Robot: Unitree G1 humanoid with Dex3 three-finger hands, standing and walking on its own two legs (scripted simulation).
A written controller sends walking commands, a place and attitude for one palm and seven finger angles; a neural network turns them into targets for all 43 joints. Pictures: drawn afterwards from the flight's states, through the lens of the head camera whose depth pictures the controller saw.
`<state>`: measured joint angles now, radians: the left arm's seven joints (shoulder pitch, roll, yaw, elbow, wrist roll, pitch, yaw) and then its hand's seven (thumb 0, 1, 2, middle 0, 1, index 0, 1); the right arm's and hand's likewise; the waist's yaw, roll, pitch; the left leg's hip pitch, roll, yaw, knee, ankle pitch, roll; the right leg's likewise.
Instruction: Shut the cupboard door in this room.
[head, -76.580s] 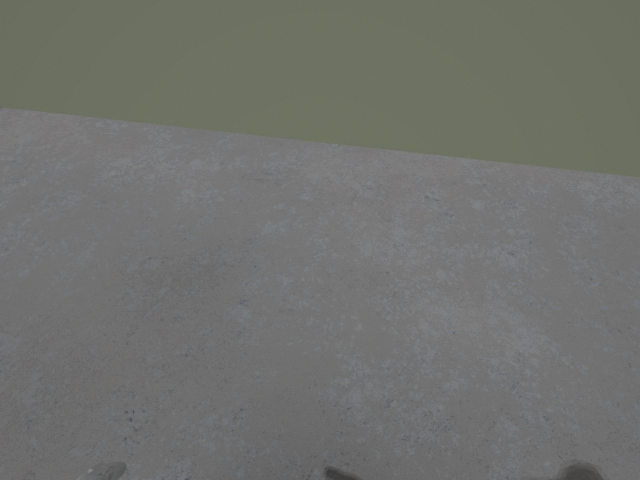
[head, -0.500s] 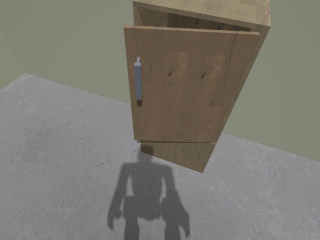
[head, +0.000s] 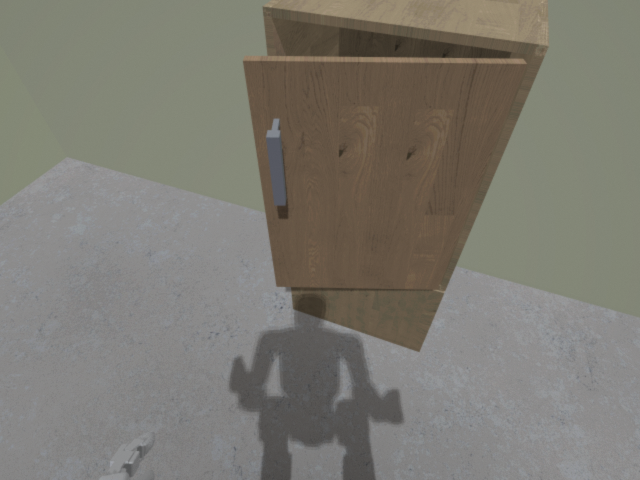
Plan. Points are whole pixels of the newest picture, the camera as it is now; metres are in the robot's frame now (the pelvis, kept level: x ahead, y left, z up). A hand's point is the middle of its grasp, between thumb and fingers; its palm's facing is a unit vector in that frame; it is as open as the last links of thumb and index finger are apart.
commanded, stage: raise the hand and make a fist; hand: left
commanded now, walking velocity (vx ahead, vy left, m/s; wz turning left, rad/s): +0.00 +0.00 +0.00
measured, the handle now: (278, 163) +0.61 +0.10 +0.05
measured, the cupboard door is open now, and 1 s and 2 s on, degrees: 20 20 20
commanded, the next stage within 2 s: bring the fist close to the handle in 1.78 s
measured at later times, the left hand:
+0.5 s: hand (188, 477) +0.14 +0.15 -0.01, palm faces +0.00 -1.00 -0.05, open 5.1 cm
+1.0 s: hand (158, 436) +0.17 +0.19 +0.01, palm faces +0.02 -1.00 -0.04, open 3.2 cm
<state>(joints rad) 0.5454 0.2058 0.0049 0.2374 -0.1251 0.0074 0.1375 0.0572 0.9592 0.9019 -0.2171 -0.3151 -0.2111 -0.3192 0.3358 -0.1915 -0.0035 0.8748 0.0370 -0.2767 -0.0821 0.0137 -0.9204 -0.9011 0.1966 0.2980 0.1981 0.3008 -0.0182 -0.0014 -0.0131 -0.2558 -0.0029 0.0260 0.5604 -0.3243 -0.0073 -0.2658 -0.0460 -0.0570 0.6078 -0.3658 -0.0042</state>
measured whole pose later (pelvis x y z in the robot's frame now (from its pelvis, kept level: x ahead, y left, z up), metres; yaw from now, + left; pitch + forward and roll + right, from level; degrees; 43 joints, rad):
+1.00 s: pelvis -0.04 +0.01 -0.06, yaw +0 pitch +11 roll -2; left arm 0.45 0.22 0.12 -0.16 -0.26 -0.33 -0.19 0.02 0.90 0.90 -1.07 -1.25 -1.07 -1.25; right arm 0.26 -0.24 0.00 0.48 0.01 -0.20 -0.06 0.01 -0.90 -0.90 0.20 0.30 0.20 0.30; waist 0.00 0.02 -0.11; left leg -0.77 0.02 -0.01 1.06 -0.49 0.01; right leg -0.73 -0.03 -0.08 1.02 -0.48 0.00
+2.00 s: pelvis -0.04 -0.01 -0.04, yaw +1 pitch +8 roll -1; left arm 0.25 0.22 0.15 -0.01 -0.28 -0.27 -0.24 0.02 0.89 0.90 -1.30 -1.50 -1.30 -1.50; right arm 0.26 -0.25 0.03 0.53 0.02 -0.21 -0.07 0.01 -0.90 -0.90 0.20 0.30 0.20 0.30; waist 0.02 0.05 -0.08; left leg -0.64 0.03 -0.03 0.94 -0.44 -0.02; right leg -0.61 -0.02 -0.10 0.92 -0.45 -0.03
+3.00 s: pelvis -0.04 +0.00 -0.06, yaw -3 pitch +23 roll -1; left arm -1.19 0.37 0.35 1.35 0.04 -0.39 0.13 0.02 0.90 0.90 -1.30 -1.50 -1.29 -1.50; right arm 0.45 -0.26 0.00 0.69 -0.08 -0.02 0.04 0.01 -0.90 -0.90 0.20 0.30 0.20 0.30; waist -0.26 0.05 -0.11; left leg -0.99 0.05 0.03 1.01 -0.43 0.00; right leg -0.98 0.00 -0.04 0.99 -0.41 -0.01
